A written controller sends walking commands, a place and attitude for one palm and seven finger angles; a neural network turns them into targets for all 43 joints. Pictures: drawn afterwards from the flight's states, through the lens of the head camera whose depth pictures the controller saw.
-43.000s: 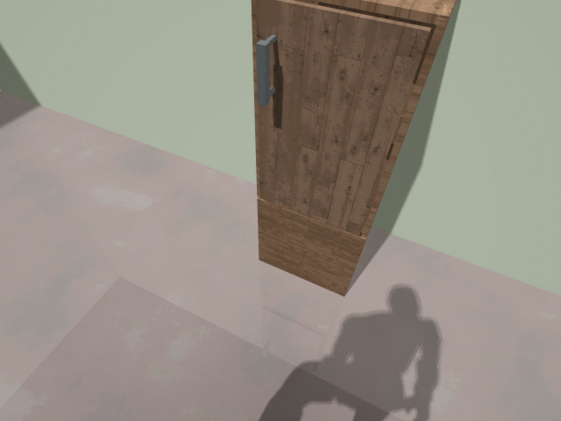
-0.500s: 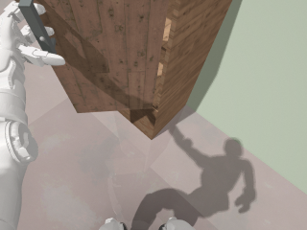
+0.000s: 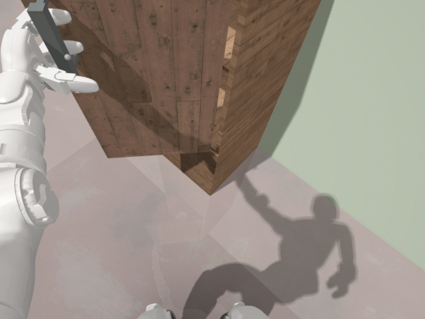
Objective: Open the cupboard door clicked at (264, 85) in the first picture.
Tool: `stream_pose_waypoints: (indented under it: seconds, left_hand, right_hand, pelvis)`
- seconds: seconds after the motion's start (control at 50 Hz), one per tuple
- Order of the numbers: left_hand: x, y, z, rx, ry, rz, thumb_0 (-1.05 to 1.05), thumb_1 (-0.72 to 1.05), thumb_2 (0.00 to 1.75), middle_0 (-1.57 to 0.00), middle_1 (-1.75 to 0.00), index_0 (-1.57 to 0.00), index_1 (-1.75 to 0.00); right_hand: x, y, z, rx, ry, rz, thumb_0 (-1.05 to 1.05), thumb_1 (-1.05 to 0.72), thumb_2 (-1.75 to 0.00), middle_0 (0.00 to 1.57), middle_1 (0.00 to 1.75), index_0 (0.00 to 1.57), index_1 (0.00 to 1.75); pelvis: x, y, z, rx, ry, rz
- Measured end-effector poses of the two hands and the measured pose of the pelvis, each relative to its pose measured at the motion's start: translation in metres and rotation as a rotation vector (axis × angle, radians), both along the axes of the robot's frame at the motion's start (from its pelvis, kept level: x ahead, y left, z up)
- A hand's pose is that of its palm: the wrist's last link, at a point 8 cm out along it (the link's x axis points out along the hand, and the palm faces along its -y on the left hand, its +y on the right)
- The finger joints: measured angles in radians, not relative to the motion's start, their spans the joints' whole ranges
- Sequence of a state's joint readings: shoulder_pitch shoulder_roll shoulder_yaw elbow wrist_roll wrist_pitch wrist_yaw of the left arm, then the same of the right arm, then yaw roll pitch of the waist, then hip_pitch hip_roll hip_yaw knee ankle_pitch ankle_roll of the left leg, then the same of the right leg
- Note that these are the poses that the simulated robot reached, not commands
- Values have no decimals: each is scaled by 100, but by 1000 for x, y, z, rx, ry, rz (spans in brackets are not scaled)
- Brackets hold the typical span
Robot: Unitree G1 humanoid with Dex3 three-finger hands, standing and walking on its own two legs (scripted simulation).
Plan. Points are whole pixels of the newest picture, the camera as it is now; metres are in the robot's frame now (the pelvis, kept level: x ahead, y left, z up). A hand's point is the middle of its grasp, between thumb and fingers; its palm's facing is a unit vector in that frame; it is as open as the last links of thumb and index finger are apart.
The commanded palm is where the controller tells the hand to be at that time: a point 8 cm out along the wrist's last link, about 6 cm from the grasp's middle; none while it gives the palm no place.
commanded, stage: slide the fingers in behind the handle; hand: left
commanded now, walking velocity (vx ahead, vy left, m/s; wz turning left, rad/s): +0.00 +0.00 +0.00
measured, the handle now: (59, 39) +0.59 +0.20 +0.15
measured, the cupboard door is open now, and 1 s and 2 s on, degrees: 48 49 96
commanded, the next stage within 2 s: close the thumb around the handle in 0.06 s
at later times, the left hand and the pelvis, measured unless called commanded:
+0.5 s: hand (67, 58) +0.54 +0.18 +0.15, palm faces +0.01 -1.00 -0.01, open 10.7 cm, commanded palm +0.52 +0.23 +0.15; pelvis +0.00 +0.00 +0.00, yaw +0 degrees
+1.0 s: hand (68, 58) +0.54 +0.18 +0.15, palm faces +0.01 -1.00 +0.00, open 5.6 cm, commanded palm +0.51 +0.23 +0.15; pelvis +0.00 +0.00 +0.00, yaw +0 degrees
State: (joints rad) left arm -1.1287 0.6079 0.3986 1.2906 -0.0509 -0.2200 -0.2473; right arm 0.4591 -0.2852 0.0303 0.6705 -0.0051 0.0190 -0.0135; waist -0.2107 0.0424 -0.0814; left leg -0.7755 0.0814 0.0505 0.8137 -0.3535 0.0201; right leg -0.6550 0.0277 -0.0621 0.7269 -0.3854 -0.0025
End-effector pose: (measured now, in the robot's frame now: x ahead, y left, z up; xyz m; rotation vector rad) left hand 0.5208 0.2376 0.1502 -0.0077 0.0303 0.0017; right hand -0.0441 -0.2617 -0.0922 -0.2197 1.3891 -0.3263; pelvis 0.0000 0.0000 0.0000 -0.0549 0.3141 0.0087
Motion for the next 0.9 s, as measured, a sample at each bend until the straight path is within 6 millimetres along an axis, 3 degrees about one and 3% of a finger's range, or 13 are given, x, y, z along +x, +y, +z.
stream_pose_waypoints:
  seconds: [0.3, 0.44, 0.76, 0.9]
  left_hand:
    - [-1, -4, -1, -1, 7, -2, -1, -43, 34, -30, -121, -30, -120]
    - [-1, -1, 2, 9, -16, 10, -1, -15, 45, -32, -123, -32, -123]
    - [-3, -1, 2, -3, -13, 5, 1, 67, 81, -38, -132, -38, -132]
    - [-4, -2, 2, 14, -3, 4, 0, 74, 83, -36, -134, -37, -134]
  right_hand:
    - [-3, -2, 1, -1, 7, 0, 0, -91, -90, 20, 30, 20, 30]
    - [-3, -3, 1, -1, 3, -3, 0, -91, -90, 20, 30, 20, 30]
    - [4, -2, 0, 1, -8, 6, 0, -91, -90, 20, 30, 20, 30]
    - [6, -1, -2, 8, -18, 6, 0, -91, -90, 20, 30, 20, 30]
  pelvis:
    - [-2, -3, 0, 1, -1, 3]
    - [-1, -3, 1, 2, 0, -3]
    - [1, -2, 1, 1, -5, 1]
    - [1, -1, 1, 2, -8, 0]
